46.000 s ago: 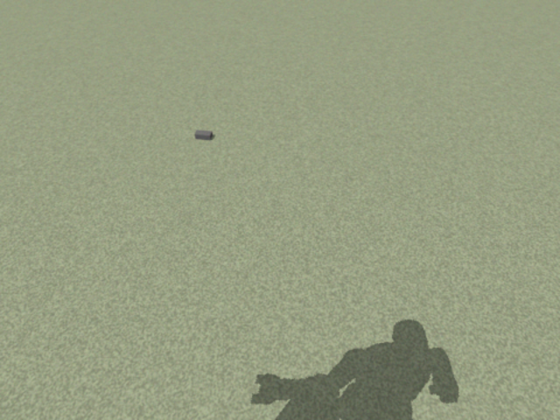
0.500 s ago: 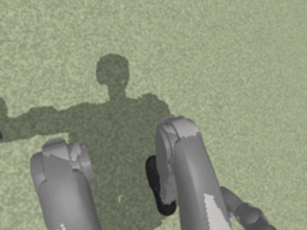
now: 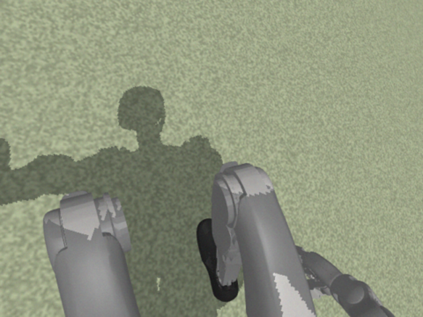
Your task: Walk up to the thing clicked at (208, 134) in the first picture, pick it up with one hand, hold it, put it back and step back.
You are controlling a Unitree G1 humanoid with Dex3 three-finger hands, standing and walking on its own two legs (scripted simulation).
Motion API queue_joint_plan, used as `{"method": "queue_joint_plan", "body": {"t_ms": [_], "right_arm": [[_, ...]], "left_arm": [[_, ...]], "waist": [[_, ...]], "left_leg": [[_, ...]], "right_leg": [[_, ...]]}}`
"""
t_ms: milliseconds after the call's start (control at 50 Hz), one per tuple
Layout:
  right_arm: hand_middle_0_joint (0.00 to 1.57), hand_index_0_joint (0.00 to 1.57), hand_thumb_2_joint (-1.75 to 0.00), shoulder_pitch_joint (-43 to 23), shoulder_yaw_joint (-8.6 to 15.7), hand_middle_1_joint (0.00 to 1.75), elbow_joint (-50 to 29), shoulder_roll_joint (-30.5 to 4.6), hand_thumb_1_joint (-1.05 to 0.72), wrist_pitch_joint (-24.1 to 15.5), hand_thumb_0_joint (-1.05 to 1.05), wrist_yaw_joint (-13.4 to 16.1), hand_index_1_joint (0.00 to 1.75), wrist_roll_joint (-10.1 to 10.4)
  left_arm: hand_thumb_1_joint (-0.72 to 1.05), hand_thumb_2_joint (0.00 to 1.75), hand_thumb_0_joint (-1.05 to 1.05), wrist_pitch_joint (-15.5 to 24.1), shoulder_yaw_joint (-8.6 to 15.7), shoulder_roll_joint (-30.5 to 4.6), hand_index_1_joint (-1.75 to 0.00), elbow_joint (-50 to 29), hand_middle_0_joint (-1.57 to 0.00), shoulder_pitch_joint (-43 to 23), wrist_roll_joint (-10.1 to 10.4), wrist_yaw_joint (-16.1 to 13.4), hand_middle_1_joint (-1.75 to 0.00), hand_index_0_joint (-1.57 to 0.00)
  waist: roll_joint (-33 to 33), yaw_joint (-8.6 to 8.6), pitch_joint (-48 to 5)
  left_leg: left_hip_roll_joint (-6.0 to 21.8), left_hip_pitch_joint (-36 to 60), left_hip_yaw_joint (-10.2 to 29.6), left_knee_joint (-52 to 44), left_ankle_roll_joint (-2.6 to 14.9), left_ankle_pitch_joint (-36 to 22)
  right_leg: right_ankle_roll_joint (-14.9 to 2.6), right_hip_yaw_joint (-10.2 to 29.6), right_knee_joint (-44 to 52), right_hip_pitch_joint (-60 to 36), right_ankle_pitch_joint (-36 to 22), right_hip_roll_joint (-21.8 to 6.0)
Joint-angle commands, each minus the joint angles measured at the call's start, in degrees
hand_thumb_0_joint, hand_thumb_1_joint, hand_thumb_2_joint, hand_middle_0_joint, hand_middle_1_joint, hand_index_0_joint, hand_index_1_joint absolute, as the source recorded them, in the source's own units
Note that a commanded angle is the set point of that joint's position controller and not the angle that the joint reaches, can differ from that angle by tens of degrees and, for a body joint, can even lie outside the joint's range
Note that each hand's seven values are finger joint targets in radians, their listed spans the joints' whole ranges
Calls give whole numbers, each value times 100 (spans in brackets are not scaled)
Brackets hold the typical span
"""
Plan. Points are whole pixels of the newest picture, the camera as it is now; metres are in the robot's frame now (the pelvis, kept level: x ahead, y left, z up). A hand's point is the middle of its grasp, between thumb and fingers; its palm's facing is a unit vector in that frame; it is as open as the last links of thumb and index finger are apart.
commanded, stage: close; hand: left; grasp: from above
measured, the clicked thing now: out of the picture +0.34 +0.38 -0.26
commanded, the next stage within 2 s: none
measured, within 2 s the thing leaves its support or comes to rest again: neither
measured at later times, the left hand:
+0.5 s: hand out of the picture +0.34 +0.35 -0.23, palm faces -0.44 -0.20 -0.88, open 8.9 cm
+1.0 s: hand out of the picture +0.36 +0.36 -0.22, palm faces -0.41 -0.21 -0.89, open 7.8 cm
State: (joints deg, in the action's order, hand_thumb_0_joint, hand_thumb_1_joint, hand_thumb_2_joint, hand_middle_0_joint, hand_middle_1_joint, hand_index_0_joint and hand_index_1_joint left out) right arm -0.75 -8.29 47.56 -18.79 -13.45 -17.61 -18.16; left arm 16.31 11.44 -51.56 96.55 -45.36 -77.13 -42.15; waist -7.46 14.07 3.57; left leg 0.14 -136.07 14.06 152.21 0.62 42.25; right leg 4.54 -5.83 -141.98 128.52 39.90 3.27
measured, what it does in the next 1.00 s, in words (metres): stands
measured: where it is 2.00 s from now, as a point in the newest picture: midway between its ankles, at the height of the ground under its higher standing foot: (170, 295)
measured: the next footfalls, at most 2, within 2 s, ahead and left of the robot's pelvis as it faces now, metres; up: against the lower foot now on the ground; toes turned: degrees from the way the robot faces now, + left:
none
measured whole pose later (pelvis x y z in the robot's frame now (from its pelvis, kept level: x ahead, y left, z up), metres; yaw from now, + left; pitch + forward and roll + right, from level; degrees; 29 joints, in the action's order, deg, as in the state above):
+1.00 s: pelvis +0.00 +0.00 +0.00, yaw +0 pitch +24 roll -14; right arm -1.5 -9.4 45.4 -18.6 -14.5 -18.9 -18.2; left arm 19.0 13.2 -52.7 97.8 -47.0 -76.9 -39.4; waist -6.5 14.9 5.0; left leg -0.5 -135.4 14.4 151.9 -0.1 42.2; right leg 5.2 -6.1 -141.9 127.8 40.2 2.8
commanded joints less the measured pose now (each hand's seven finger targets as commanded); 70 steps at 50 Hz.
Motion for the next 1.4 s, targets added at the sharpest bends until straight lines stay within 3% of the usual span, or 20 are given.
{"method": "queue_joint_plan", "body": {"t_ms": [0, 200, 300, 360, 500, 600, 700, 760, 800, 900, 960, 1000, 1040, 1080, 1120, 1160, 1180, 1280, 1340, 1380], "right_arm": [[20, 20, -90, 726, 525, 30, -154, -1874, -89, -157, 0, -2, 30, 22], [20, 20, -90, 848, 248, 30, -247, -1660, -89, 123, 0, 0, 30, 12], [20, 20, -90, 732, 107, 30, -266, -1586, -89, 269, 0, 57, 30, -53], [20, 20, -90, 633, 196, 30, -287, -1756, -89, 275, 0, 130, 30, -134], [20, 20, -89, 584, 230, 30, -130, -1759, -89, 192, 0, 199, 30, -163], [20, 20, -89, 568, 365, 30, -24, -1768, -88, 51, 0, 155, 30, -72], [20, 20, -89, 622, 425, 30, -14, -1823, -88, -91, 0, 42, 30, -28], [20, 20, -89, 639, 461, 30, -174, -1939, -89, -156, 0, 6, 30, -10], [20, 20, -89, 645, 484, 30, -186, -1949, -88, -148, 0, -33, 30, 8], [20, 20, -89, 670, 462, 30, -215, -1926, -89, -159, 0, -59, 30, 17], [20, 20, -89, 719, 424, 30, -225, -1885, -89, -84, 0, -47, 30, 7], [20, 20, -89, 744, 334, 30, -270, -1798, -89, -60, 0, -46, 30, 12], [20, 20, -89, 731, 394, 30, -293, -1883, -89, -34, 0, -23, 30, 24], [20, 20, -89, 826, 314, 30, -263, -1824, -89, 51, 0, 5, 30, 0], [20, 20, -89, 801, 271, 30, -305, -1793, -89, 76, 0, 12, 30, -19], [20, 20, -89, 751, 287, 30, -335, -1835, -89, 94, 0, 52, 30, -37], [20, 20, -90, 758, 283, 30, -255, -1837, -89, 125, 0, 85, 30, -52], [20, 20, -89, 679, 251, 30, -292, -1815, -89, 98, 0, 121, 30, -93], [20, 20, -89, 686, 299, 30, -232, -1814, -89, 115, 0, 145, 30, -98], [20, 20, -89, 753, 273, 30, -161, -1799, -89, 92, 0, 144, 30, -106]], "left_arm": [[15, 43, 0, -33, 288, -1686, -45, -511, -61, -1217, 199, 110, -46, -62], [22, 41, 0, 526, 280, -1601, -45, -267, -64, -800, 255, 462, -48, -66], [26, 38, 0, 786, 253, -1690, -42, -287, -67, -840, 231, 321, -45, -69], [28, 36, 0, 846, 162, -1694, -42, -475, -67, -952, 208, 176, -46, -71], [36, 30, 0, 618, 70, -1707, -35, -588, -74, -891, -9, -230, -38, -77], [38, 26, 0, 292, 22, -1579, -32, -728, -74, -955, 60, -416, -37, -78], [40, 25, 0, 52, -67, -1396, -31, -603, -75, -1092, 143, -287, -35, -80], [40, 24, 0, 24, 221, -1732, -31, -609, -75, -1148, 180, -160, -36, -80], [43, 22, 0, 9, 170, -1637, -30, -453, -77, -1122, 132, -69, -36, -82], [49, 27, 0, 120, 187, -1603, -31, -210, -83, -1129, 129, 148, -35, -87], [46, 21, 0, 207, 311, -1685, -27, -126, -82, -751, 143, 195, -31, -86], [45, 21, 0, 281, 192, -1585, -28, -80, -81, -875, 145, 251, -33, -85], [47, 22, 0, 362, 141, -1601, -27, -191, -83, -993, 156, 251, -31, -87], [46, 24, 0, 407, 388, -1769, -27, -127, -84, -652, 207, 177, -29, -87], [47, 24, 0, 484, 208, -1675, -27, -183, -84, -927, 189, 192, -30, -87], [47, 21, 0, 497, 176, -1666, -26, -177, -84, -908, 198, 157, -29, -87], [47, 21, 0, 519, 312, -1859, -25, -277, -84, -879, 221, 122, -28, -87], [48, 21, 0, 530, 126, -1720, -24, -378, -86, -920, 219, 117, -27, -88], [48, 20, 0, 525, 219, -1784, -23, -560, -86, -925, 234, 66, -26, -88], [49, 22, 0, 496, 67, -1611, -23, -513, -87, -987, 235, 79, -25, -89]], "waist": [[2978, 143, -3098], [2448, 215, -3184], [2337, 204, -3233], [2383, 232, -3230], [2431, 113, -3070], [2639, -14, -3021], [2719, 63, -3013], [2720, 76, -3138], [2763, 124, -3100], [2591, 199, -2845], [2529, 75, -3029], [2381, 205, -3022], [2434, 198, -3042], [2321, 76, -3302], [2265, 218, -3228], [2262, 184, -3201], [2287, 105, -3274], [2420, 137, -3174], [2441, 39, -3265], [2450, 122, -3132]], "left_leg": [[92, 3148, -511, -1939, -60, -1184], [61, 2896, -661, -1765, 1, -1445], [95, 2795, -649, -1706, 16, -1321], [109, 2813, -644, -1764, 6, -1130], [107, 2707, -704, -1779, -36, -792], [98, 2630, -660, -1911, -53, -789], [82, 2786, -606, -1911, -30, -891], [81, 2924, -563, -1898, -29, -1102], [78, 2964, -515, -1956, -46, -1157], [43, 2813, -573, -1890, -13, -970], [39, 2785, -604, -1953, 4, -1087], [40, 2745, -666, -1798, 25, -1144], [51, 2740, -663, -1828, 27, -1092], [48, 2780, -651, -1816, 17, -1367], [65, 2724, -690, -1683, 36, -1294], [57, 2722, -695, -1701, 29, -1209], [75, 2646, -693, -1696, 30, -1188], [64, 2728, -726, -1675, 7, -1144], [78, 2676, -705, -1769, -12, -1039], [55, 2700, -718, -1749, -4, -984]], "right_leg": [[-357, -999, 762, -977, -1302, 62], [-372, -956, 1032, -1705, -1628, 151], [-423, -922, 1111, -1819, -1490, 207], [-431, -940, 1160, -1711, -1243, 240], [-501, -861, 1207, -1443, -863, 265], [-527, -887, 1121, -1206, -859, 235], [-445, -911, 1032, -1097, -1039, 167], [-426, -943, 968, -1192, -1267, 123], [-415, -974, 921, -1118, -1284, 95], [-389, -947, 942, -1095, -1142, 75], [-408, -931, 1069, -1384, -1181, 137], [-390, -907, 1053, -1486, -1311, 121], [-410, -876, 1109, -1533, -1251, 140], [-414, -902, 1113, -1774, -1471, 161], [-423, -844, 1085, -1724, -1480, 156], [-437, -855, 1126, -1700, -1381, 172], [-451, -809, 1200, -1794, -1349, 193], [-464, -856, 1110, -1636, -1279, 177], [-501, -817, 1183, -1677, -1136, 219], [-474, -877, 1135, -1531, -1106, 180]]}}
